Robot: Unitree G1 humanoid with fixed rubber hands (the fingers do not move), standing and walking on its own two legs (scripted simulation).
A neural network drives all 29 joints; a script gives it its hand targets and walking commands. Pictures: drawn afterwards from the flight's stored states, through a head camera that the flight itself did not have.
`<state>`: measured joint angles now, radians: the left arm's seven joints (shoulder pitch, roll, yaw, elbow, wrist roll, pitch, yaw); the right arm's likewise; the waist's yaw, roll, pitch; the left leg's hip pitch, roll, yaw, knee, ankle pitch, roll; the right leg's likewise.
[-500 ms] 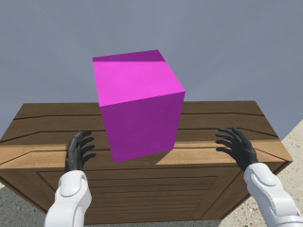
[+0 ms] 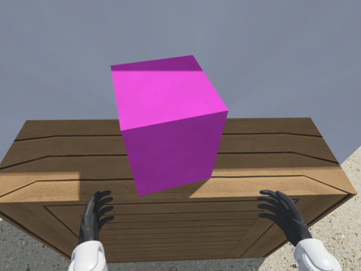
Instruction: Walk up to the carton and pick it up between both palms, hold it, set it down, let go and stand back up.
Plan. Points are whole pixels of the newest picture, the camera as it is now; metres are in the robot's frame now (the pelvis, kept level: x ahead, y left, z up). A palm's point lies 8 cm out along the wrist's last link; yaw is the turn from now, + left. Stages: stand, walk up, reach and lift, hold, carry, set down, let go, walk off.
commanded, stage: set down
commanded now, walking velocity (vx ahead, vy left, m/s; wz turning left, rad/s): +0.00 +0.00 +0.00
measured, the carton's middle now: (165, 126) +0.44 +0.06 +0.07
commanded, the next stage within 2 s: let go in 1.16 s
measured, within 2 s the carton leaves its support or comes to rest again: neither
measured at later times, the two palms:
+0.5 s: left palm (80, 253) +0.17 +0.22 -0.03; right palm (279, 249) +0.20 -0.20 -0.04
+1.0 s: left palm (71, 259) +0.17 +0.25 -0.07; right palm (268, 258) +0.19 -0.19 -0.07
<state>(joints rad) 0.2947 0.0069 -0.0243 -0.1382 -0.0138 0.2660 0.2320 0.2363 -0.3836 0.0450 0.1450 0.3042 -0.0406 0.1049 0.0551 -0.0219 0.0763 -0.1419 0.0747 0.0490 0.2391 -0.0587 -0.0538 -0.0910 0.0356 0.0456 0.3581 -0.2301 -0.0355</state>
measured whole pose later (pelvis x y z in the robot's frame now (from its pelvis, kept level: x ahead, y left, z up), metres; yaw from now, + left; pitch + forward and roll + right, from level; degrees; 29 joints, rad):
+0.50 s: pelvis +0.02 +0.02 +0.00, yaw +1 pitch -1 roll +0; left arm 0.38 0.08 -0.02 0.11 0.02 0.13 0.14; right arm 0.29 -0.29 0.05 0.40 0.18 -0.16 0.13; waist 0.04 -0.03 0.05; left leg -0.14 0.05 0.04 0.27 -0.11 -0.04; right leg -0.03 0.01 0.04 0.29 -0.23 -0.01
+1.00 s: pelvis +0.02 +0.03 +0.00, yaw +1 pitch -3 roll +0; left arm 0.25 0.17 0.02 0.42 0.00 0.11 0.03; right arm 0.21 -0.19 0.02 0.63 0.03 -0.19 0.02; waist 0.03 -0.03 0.07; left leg -0.15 0.04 0.04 0.34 -0.15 -0.03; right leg -0.03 0.00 0.03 0.34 -0.26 0.00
